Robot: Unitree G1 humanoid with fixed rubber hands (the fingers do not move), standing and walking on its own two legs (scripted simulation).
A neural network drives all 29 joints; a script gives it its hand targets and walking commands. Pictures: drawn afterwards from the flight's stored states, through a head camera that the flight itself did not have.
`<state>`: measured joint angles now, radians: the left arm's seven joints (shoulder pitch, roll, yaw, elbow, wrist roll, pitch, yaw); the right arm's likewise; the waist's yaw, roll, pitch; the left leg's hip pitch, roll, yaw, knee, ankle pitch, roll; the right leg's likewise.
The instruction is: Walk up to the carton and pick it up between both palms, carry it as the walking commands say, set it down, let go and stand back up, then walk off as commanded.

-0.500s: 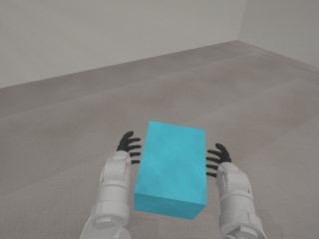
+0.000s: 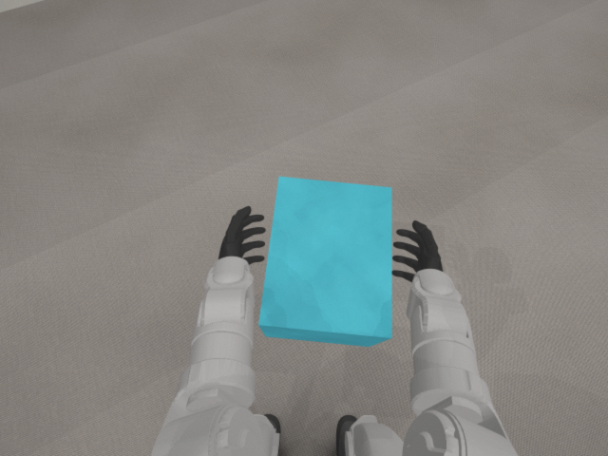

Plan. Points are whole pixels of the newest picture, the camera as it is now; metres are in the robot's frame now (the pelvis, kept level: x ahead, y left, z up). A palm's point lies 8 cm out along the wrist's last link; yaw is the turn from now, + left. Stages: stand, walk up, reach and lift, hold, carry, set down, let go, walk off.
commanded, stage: set down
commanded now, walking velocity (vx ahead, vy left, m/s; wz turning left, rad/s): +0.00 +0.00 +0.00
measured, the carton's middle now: (325, 265) +0.41 -0.01 -0.13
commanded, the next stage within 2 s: none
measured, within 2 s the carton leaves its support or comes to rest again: neither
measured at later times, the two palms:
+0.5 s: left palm (251, 266) +0.40 +0.12 -0.11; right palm (409, 282) +0.39 -0.15 -0.13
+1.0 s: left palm (261, 271) +0.43 +0.11 -0.19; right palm (399, 284) +0.41 -0.15 -0.21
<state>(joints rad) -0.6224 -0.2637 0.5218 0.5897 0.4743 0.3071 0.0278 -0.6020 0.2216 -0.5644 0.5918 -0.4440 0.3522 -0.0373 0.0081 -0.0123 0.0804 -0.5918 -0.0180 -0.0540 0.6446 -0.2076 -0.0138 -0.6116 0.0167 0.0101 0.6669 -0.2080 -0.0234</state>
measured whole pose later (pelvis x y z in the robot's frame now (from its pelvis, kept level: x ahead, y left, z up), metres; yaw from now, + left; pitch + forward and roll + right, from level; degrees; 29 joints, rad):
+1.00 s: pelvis -0.03 +0.00 -0.15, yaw +1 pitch +38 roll +1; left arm -0.88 -0.22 0.49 0.58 0.36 0.27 0.13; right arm -0.84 0.13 -0.52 0.54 -0.42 0.33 -0.07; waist 0.01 0.04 -0.14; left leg -1.61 -0.05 -0.05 1.35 -0.40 -0.03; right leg -1.62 0.02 0.01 1.36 -0.40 -0.01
